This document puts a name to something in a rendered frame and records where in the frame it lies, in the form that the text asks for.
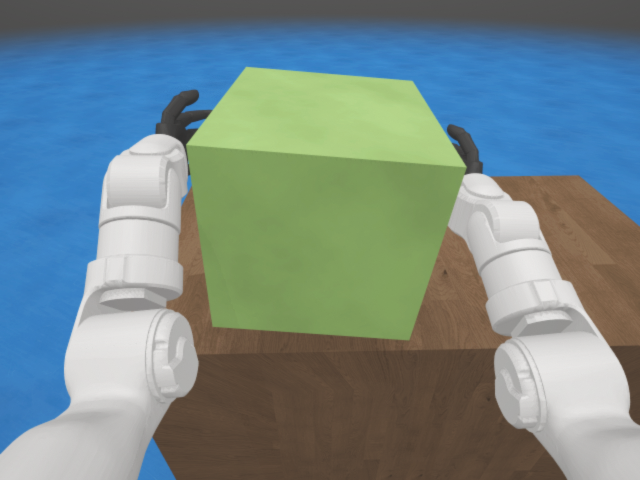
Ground carton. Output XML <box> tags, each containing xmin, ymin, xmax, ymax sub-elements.
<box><xmin>186</xmin><ymin>67</ymin><xmax>467</xmax><ymax>340</ymax></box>

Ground pedestal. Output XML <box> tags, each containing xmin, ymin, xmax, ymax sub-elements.
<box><xmin>153</xmin><ymin>175</ymin><xmax>640</xmax><ymax>480</ymax></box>

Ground robot left upper arm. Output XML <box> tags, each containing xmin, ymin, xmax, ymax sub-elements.
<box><xmin>0</xmin><ymin>308</ymin><xmax>199</xmax><ymax>480</ymax></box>

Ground robot right hand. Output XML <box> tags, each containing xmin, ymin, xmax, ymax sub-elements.
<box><xmin>447</xmin><ymin>124</ymin><xmax>483</xmax><ymax>175</ymax></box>

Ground robot right upper arm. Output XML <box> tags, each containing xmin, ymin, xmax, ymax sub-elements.
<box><xmin>494</xmin><ymin>331</ymin><xmax>640</xmax><ymax>480</ymax></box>

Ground robot right forearm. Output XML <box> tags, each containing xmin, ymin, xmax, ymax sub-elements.
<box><xmin>448</xmin><ymin>173</ymin><xmax>630</xmax><ymax>410</ymax></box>

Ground robot left hand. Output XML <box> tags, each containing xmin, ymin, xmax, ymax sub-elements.
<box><xmin>155</xmin><ymin>90</ymin><xmax>213</xmax><ymax>176</ymax></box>

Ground robot left forearm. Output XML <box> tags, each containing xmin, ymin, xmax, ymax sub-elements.
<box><xmin>64</xmin><ymin>134</ymin><xmax>188</xmax><ymax>396</ymax></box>

